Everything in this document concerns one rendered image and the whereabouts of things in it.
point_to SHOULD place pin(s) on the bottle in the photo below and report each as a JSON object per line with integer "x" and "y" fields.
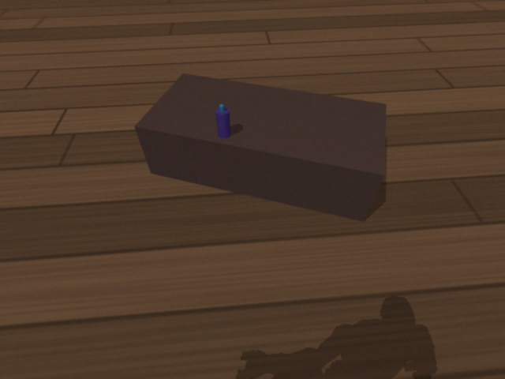
{"x": 223, "y": 121}

